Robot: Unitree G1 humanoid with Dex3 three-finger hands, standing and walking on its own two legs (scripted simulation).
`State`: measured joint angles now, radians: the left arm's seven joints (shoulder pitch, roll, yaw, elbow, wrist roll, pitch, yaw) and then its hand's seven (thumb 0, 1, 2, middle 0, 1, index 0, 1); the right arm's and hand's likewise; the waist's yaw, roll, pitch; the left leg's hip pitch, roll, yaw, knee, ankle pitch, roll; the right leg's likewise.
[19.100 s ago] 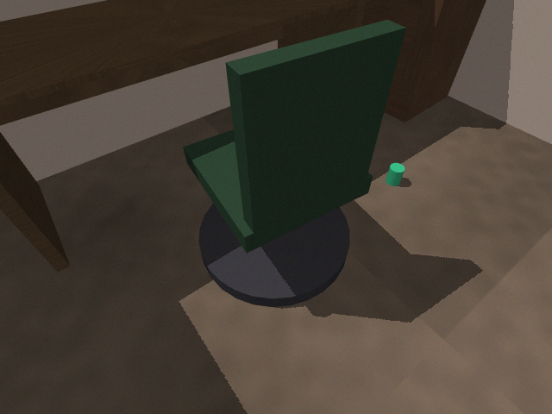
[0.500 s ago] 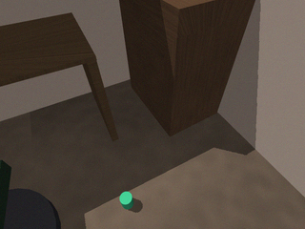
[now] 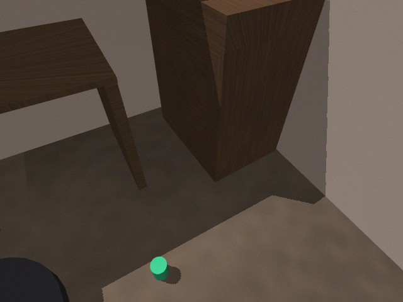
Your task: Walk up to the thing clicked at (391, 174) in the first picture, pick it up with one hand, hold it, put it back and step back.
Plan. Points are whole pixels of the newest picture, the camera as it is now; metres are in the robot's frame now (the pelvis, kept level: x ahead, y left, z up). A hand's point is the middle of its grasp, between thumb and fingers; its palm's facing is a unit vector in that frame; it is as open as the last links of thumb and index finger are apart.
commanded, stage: walk up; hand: left
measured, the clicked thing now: (159, 268) +0.42 +0.21 -0.73
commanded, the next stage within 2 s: stand in 0.24 s
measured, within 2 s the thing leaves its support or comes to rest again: neither
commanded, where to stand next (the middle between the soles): +0.04 -0.01 m, yaw -1 degrees
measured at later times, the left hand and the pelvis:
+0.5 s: hand out of the picture +0.08 +0.25 -0.16, palm faces -0.03 -0.94 -0.33, open 7.4 cm; pelvis +0.01 +0.00 +0.00, yaw +0 degrees
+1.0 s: hand out of the picture +0.09 +0.25 -0.16, palm faces -0.03 -0.94 -0.34, open 7.4 cm; pelvis +0.02 +0.00 +0.00, yaw +0 degrees
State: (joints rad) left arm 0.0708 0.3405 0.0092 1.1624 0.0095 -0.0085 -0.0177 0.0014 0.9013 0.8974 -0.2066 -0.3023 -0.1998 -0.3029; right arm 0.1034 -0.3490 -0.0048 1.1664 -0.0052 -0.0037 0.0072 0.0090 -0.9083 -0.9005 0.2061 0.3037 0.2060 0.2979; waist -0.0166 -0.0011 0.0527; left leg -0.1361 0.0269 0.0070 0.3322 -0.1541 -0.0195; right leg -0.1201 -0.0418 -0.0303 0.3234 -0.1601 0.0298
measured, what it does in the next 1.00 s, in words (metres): stands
